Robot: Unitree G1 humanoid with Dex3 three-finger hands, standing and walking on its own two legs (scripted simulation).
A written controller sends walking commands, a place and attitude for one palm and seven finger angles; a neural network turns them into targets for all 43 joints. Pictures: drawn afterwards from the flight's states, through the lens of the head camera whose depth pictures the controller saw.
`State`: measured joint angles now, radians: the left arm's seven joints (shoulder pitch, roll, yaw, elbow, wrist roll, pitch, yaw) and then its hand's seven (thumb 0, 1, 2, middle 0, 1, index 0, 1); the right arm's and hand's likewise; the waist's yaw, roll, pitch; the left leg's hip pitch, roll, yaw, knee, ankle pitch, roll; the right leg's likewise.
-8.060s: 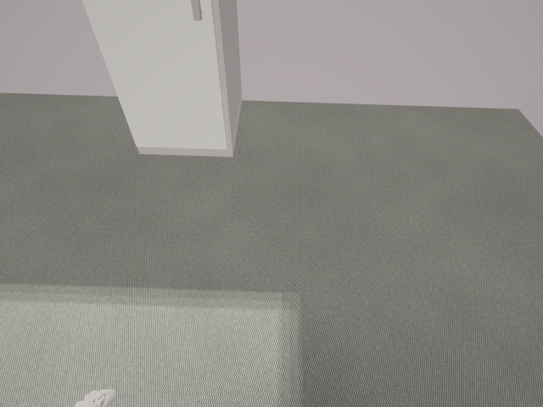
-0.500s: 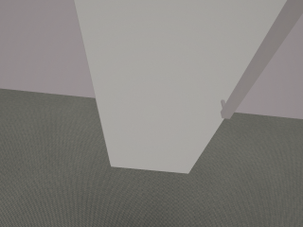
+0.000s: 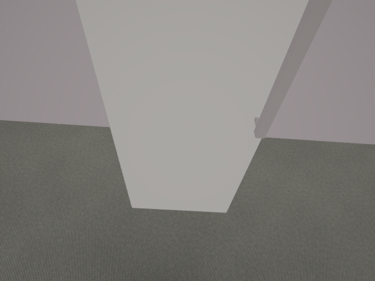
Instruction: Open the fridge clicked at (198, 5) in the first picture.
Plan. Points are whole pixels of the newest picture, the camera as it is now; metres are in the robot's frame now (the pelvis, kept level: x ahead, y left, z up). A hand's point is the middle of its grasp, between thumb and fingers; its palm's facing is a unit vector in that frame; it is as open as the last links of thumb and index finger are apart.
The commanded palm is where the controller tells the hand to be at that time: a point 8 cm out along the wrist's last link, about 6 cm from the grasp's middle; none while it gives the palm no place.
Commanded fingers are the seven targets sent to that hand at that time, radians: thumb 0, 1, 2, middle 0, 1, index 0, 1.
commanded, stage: come to a stop and stand still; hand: right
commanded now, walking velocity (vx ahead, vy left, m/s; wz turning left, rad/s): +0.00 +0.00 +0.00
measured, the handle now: (288, 57) +0.53 -0.18 +0.24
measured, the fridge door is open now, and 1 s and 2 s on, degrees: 0 0 0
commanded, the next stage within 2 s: look again from close up in 1.28 s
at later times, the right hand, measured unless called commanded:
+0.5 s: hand out of the picture +0.03 -0.20 -0.16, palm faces -0.02 +0.98 -0.22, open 7.4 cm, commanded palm none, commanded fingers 0.00 -0.90 -0.90 0.20 0.30 0.20 0.30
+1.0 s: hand out of the picture +0.08 -0.18 -0.16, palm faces -0.01 +0.98 -0.22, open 7.3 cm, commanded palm none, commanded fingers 0.00 -0.90 -0.90 0.20 0.30 0.20 0.30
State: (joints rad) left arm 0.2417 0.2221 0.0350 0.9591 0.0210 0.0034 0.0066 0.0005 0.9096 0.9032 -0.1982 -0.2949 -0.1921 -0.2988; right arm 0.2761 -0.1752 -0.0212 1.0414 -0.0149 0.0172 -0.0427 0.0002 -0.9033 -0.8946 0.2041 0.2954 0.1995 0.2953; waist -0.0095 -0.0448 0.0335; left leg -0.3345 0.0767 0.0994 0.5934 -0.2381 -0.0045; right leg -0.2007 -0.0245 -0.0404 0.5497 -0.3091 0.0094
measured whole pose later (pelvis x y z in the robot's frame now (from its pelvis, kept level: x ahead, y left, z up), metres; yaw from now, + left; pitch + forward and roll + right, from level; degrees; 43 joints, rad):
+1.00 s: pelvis +0.04 +0.00 +0.01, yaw +2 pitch -1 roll +0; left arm 0.25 0.17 0.00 1.10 0.02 -0.03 0.02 0.00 0.91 0.90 -0.20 -0.30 -0.19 -0.30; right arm 0.21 -0.17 -0.01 1.08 -0.01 -0.01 -0.03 0.00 -0.92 -0.89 0.20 0.29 0.20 0.29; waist 0.00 -0.01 0.05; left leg -0.24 0.05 0.06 0.49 -0.24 -0.01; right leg -0.08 -0.03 -0.08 0.42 -0.33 0.02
